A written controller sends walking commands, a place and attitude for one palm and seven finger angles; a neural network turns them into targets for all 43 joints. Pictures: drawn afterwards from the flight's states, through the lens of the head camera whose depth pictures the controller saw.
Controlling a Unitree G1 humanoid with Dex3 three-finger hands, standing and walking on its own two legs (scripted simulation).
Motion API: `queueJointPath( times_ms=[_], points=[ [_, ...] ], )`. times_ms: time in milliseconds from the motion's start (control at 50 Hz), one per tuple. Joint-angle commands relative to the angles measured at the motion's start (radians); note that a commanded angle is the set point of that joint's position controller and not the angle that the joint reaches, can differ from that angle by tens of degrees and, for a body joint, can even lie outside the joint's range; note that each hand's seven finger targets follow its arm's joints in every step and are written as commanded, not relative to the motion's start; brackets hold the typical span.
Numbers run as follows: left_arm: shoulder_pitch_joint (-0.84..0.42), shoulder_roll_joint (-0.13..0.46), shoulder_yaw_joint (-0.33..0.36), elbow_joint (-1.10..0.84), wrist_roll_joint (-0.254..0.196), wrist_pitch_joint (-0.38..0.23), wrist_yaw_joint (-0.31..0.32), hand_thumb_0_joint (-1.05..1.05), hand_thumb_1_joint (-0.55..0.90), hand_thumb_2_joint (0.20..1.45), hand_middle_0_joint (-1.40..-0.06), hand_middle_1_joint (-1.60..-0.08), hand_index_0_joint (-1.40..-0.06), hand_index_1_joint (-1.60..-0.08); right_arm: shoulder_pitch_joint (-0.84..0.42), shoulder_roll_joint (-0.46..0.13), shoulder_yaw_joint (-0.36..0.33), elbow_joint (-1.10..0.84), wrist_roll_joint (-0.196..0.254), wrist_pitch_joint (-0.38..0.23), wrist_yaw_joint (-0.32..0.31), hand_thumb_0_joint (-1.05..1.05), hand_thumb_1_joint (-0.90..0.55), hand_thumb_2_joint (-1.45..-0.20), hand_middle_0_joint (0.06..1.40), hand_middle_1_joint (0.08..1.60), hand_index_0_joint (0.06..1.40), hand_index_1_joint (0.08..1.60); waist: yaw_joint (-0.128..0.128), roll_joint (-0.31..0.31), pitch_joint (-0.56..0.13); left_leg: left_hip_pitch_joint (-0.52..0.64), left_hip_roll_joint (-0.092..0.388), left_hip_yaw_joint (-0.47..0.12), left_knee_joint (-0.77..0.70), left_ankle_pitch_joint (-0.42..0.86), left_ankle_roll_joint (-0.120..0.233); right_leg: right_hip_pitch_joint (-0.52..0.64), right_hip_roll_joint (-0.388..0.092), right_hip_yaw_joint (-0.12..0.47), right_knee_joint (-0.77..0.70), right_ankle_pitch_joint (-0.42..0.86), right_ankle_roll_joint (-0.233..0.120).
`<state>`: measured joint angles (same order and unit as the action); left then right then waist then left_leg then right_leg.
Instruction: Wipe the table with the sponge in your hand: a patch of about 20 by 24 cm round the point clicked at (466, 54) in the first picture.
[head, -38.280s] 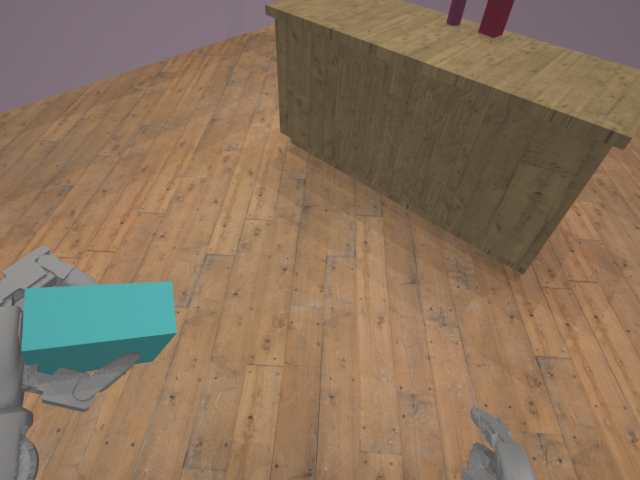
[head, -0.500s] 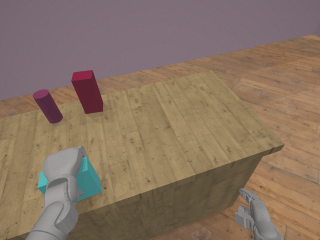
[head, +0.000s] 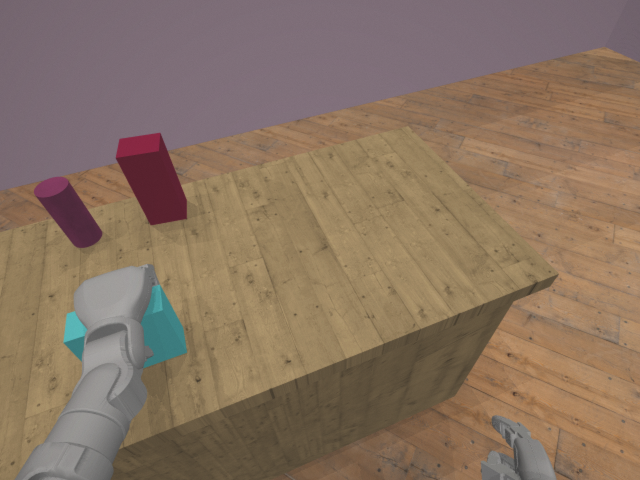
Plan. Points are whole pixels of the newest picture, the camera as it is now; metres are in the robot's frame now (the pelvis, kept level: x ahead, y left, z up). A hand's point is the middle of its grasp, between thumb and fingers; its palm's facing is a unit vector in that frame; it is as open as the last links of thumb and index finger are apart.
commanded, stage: wipe forward along the first lane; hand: left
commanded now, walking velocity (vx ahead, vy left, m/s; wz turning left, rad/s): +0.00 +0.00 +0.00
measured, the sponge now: (135, 340) +0.28 +0.31 -0.02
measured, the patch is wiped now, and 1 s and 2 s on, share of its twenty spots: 0.10 0.35 0.45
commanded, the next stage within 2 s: slide across to the middle lane in 0.90 s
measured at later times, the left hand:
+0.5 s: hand (129, 290) +0.34 +0.33 +0.01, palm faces -0.10 -0.03 -0.99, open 9.4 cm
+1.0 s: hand (128, 258) +0.40 +0.36 +0.01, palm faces -0.14 +0.01 -0.99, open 9.4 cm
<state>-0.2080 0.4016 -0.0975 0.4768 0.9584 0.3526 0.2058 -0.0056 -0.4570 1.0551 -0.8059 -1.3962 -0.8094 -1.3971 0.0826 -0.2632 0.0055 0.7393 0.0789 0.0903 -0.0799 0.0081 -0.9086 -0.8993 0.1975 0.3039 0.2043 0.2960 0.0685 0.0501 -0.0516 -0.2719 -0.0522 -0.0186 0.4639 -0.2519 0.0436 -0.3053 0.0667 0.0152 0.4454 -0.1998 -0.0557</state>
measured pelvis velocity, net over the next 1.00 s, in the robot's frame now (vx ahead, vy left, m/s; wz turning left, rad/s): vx -0.01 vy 0.01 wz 0.00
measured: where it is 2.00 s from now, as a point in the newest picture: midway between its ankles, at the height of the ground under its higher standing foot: outside the picture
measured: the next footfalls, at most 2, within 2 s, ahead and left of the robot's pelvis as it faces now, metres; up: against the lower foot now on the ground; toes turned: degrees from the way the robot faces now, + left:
none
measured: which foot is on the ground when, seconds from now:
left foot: down 0.00-1.00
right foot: down 0.00-1.00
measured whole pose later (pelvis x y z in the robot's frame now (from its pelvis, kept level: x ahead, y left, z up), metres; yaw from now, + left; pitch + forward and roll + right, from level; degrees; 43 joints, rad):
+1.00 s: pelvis -0.01 +0.01 -0.02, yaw +0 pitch +14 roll -2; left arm -0.72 0.59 0.01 1.10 1.04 0.15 0.26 0.01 -0.47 1.07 -0.81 -1.38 -0.82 -1.40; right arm 0.25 -0.27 0.00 0.75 0.08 0.10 -0.05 0.00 -0.91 -0.90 0.20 0.30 0.21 0.30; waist -0.05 0.03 -0.11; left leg -0.59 -0.05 -0.03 0.63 -0.29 0.06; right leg -0.59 0.07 0.00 0.55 -0.21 -0.04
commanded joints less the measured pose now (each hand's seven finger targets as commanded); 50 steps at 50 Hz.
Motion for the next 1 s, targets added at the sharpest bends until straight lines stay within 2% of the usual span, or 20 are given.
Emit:
queueJointPath(
  times_ms=[0,60,100,140,200,240,300,340,360,400,460,540,620,680,700,740,800,860,920,980],
  points=[
    [-0.370,0.260,0.116,-0.115,0.026,-0.012,0.041,0.000,0.100,1.300,-1.200,-1.600,-1.200,-1.600,-0.134,-0.134,-0.042,-0.142,0.004,-0.050,-0.012,0.000,-0.900,-0.900,0.200,0.300,0.200,0.300,-0.017,-0.026,-0.256,0.019,0.003,-0.065,-0.043,0.178,-0.005,0.140,-0.037,0.104,-0.037,0.197,-0.036],
    [-0.348,0.213,0.076,-0.058,0.033,-0.021,0.036,0.000,0.100,1.300,-1.200,-1.600,-1.200,-1.600,-0.115,-0.129,-0.045,-0.148,0.004,-0.046,-0.008,0.000,-0.900,-0.900,0.200,0.300,0.200,0.300,-0.017,-0.037,-0.268,0.008,0.003,-0.062,-0.029,0.195,-0.005,0.134,-0.040,0.089,-0.029,0.220,-0.034],
    [-0.395,0.249,0.106,-0.026,0.038,-0.030,0.038,0.000,0.100,1.300,-1.200,-1.600,-1.200,-1.600,-0.103,-0.138,-0.046,-0.138,0.003,-0.040,-0.007,0.000,-0.900,-0.900,0.200,0.300,0.200,0.300,-0.025,-0.046,-0.262,-0.005,0.004,-0.064,-0.026,0.185,-0.005,0.119,-0.037,0.099,-0.026,0.214,-0.035],
    [-0.409,0.238,0.088,-0.002,0.043,-0.040,0.039,0.000,0.100,1.300,-1.200,-1.600,-1.200,-1.600,-0.088,-0.135,-0.046,-0.145,0.004,-0.037,-0.006,0.000,-0.900,-0.900,0.200,0.300,0.200,0.300,-0.029,-0.054,-0.270,-0.015,0.006,-0.062,-0.020,0.184,-0.004,0.116,-0.040,0.086,-0.020,0.215,-0.032],
    [-0.427,0.278,0.126,0.030,0.051,-0.055,0.049,0.000,0.100,1.300,-1.200,-1.600,-1.200,-1.600,-0.080,-0.141,-0.049,-0.141,0.003,-0.030,-0.004,0.000,-0.900,-0.900,0.200,0.300,0.200,0.300,-0.024,-0.026,-0.277,-0.027,0.006,-0.065,-0.015,0.190,-0.010,0.104,-0.038,0.090,-0.010,0.213,-0.037],
    [-0.441,0.240,0.090,0.060,0.049,-0.062,0.053,0.000,0.100,1.300,-1.200,-1.600,-1.200,-1.600,-0.063,-0.136,-0.049,-0.145,0.005,-0.029,-0.003,0.000,-0.900,-0.900,0.200,0.300,0.200,0.300,-0.036,-0.036,-0.277,-0.028,0.010,-0.061,-0.006,0.182,-0.007,0.083,-0.038,0.075,-0.009,0.202,-0.032],
    [-0.473,0.300,0.140,0.112,0.052,-0.072,0.064,0.000,0.100,1.300,-1.200,-1.600,-1.200,-1.600,-0.050,-0.145,-0.049,-0.135,0.004,-0.024,-0.003,0.000,-0.900,-0.900,0.200,0.300,0.200,0.300,-0.037,-0.055,-0.277,-0.062,0.009,-0.060,-0.002,0.160,-0.005,0.080,-0.038,0.085,-0.006,0.189,-0.031],
    [-0.485,0.290,0.117,0.158,0.058,-0.074,0.066,0.000,0.100,1.300,-1.200,-1.600,-1.200,-1.600,-0.037,-0.144,-0.047,-0.137,0.005,-0.020,-0.003,0.000,-0.900,-0.900,0.200,0.300,0.200,0.300,-0.042,-0.055,-0.270,-0.081,0.009,-0.058,0.001,0.146,-0.005,0.067,-0.041,0.069,-0.002,0.167,-0.026],
    [-0.517,0.273,0.096,0.180,0.059,-0.076,0.066,0.000,0.100,1.300,-1.200,-1.600,-1.200,-1.600,-0.033,-0.145,-0.046,-0.134,0.006,-0.020,-0.003,0.000,-0.900,-0.900,0.200,0.300,0.200,0.300,-0.058,-0.064,-0.253,-0.088,0.011,-0.054,0.005,0.129,-0.002,0.046,-0.042,0.072,-0.007,0.154,-0.023],
    [-0.561,0.325,0.135,0.212,0.063,-0.090,0.070,0.000,0.100,1.300,-1.200,-1.600,-1.200,-1.600,-0.018,-0.151,-0.048,-0.123,0.006,-0.020,-0.003,0.000,-0.900,-0.900,0.200,0.300,0.200,0.300,-0.060,-0.058,-0.260,-0.099,0.014,-0.060,0.007,0.121,-0.002,0.033,-0.041,0.074,-0.001,0.133,-0.025],
    [-0.549,0.307,0.112,0.259,0.075,-0.104,0.069,0.000,0.100,1.300,-1.200,-1.600,-1.200,-1.600,0.010,-0.150,-0.050,-0.125,0.002,-0.017,0.000,0.000,-0.900,-0.900,0.200,0.300,0.200,0.300,-0.060,-0.049,-0.295,-0.107,0.013,-0.051,0.026,0.137,-0.002,0.035,-0.042,0.065,0.010,0.160,-0.023],
    [-0.653,0.340,0.108,0.322,0.088,-0.129,0.067,0.000,0.100,1.300,-1.200,-1.600,-1.200,-1.600,0.042,-0.158,-0.050,-0.116,0.003,-0.015,0.001,0.000,-0.900,-0.900,0.200,0.300,0.200,0.300,-0.087,-0.045,-0.277,-0.138,0.019,-0.053,0.038,0.095,0.003,-0.018,-0.041,0.058,0.013,0.103,-0.019],
    [-0.697,0.381,0.134,0.369,0.089,-0.153,0.074,0.000,0.100,1.300,-1.200,-1.600,-1.200,-1.600,0.080,-0.163,-0.055,-0.109,0.001,-0.017,0.002,0.000,-0.900,-0.900,0.200,0.300,0.200,0.300,-0.088,-0.038,-0.311,-0.153,0.023,-0.052,0.051,0.090,0.006,-0.028,-0.039,0.049,0.022,0.085,-0.017],
    [-0.714,0.354,0.109,0.396,0.086,-0.167,0.078,0.000,0.100,1.300,-1.200,-1.600,-1.200,-1.600,0.099,-0.160,-0.057,-0.108,0.001,-0.017,0.008,0.000,-0.900,-0.900,0.200,0.300,0.200,0.300,-0.097,-0.034,-0.330,-0.156,0.026,-0.048,0.065,0.103,0.004,-0.042,-0.038,0.048,0.031,0.108,-0.015],
    [-0.728,0.390,0.149,0.398,0.078,-0.176,0.082,0.000,0.100,1.300,-1.200,-1.600,-1.200,-1.600,0.103,-0.162,-0.059,-0.101,0.001,-0.020,0.009,0.000,-0.900,-0.900,0.200,0.300,0.200,0.300,-0.093,-0.039,-0.354,-0.159,0.029,-0.052,0.066,0.118,0.005,-0.027,-0.037,0.051,0.037,0.123,-0.016],
    [-0.735,0.368,0.119,0.427,0.080,-0.177,0.084,0.000,0.100,1.300,-1.200,-1.600,-1.200,-1.600,0.123,-0.163,-0.060,-0.100,0.002,-0.019,0.011,0.000,-0.900,-0.900,0.200,0.300,0.200,0.300,-0.105,-0.023,-0.341,-0.160,0.029,-0.049,0.074,0.116,0.004,-0.053,-0.035,0.039,0.037,0.113,-0.013],
    [-0.797,0.441,0.165,0.452,0.079,-0.184,0.089,0.000,0.100,1.300,-1.200,-1.600,-1.200,-1.600,0.133,-0.173,-0.057,-0.084,0.003,-0.021,0.012,0.000,-0.900,-0.900,0.200,0.300,0.200,0.300,-0.111,-0.026,-0.334,-0.184,0.035,-0.056,0.069,0.095,0.006,-0.067,-0.034,0.042,0.038,0.083,-0.013],
    [-0.830,0.449,0.139,0.491,0.094,-0.181,0.086,0.000,0.100,1.300,-1.200,-1.600,-1.200,-1.600,0.160,-0.177,-0.056,-0.081,0.002,-0.022,0.014,0.000,-0.900,-0.900,0.200,0.300,0.200,0.300,-0.126,-0.033,-0.330,-0.204,0.033,-0.049,0.078,0.078,0.011,-0.079,-0.036,0.041,0.035,0.074,-0.007],
    [-0.855,0.443,0.129,0.492,0.105,-0.192,0.085,0.000,0.100,1.300,-1.200,-1.600,-1.200,-1.600,0.189,-0.177,-0.061,-0.074,-0.004,-0.024,0.020,0.000,-0.900,-0.900,0.200,0.300,0.200,0.300,-0.126,0.019,-0.376,-0.168,0.038,-0.053,0.091,0.134,0.005,-0.095,-0.029,0.032,0.053,0.104,-0.014],
    [-0.820,0.437,0.132,0.517,0.099,-0.195,0.077,0.000,0.100,1.300,-1.200,-1.600,-1.200,-1.600,0.203,-0.175,-0.064,-0.075,-0.004,-0.021,0.028,0.000,-0.900,-0.900,0.200,0.300,0.200,0.300,-0.122,0.010,-0.395,-0.170,0.038,-0.052,0.100,0.151,0.002,-0.086,-0.027,0.034,0.055,0.127,-0.013]
  ],
)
